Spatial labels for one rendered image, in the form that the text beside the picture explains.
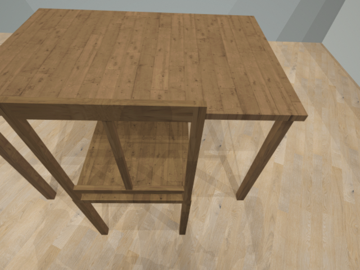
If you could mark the chair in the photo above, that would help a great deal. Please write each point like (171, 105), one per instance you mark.
(140, 150)

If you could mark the table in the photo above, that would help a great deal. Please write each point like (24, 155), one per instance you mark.
(224, 60)

